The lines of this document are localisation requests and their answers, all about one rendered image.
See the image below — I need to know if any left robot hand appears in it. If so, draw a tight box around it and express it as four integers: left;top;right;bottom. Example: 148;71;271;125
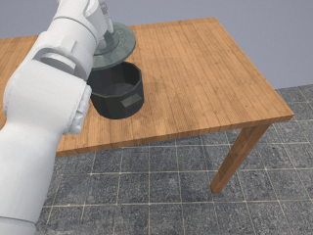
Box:
97;0;113;50

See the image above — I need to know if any left robot forearm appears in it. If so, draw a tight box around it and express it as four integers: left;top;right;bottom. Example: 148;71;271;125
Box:
3;0;108;117

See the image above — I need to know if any pot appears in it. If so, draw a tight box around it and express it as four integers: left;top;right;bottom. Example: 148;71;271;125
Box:
85;61;145;119

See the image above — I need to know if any table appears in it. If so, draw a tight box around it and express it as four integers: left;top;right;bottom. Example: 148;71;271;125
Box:
0;17;294;194

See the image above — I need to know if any knob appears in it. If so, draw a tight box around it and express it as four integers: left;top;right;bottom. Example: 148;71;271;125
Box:
103;31;112;41

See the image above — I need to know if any lid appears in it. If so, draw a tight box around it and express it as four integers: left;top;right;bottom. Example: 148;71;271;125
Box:
91;22;136;71

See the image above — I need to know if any left robot upper arm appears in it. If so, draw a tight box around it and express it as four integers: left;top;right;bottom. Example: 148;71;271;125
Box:
0;59;92;235

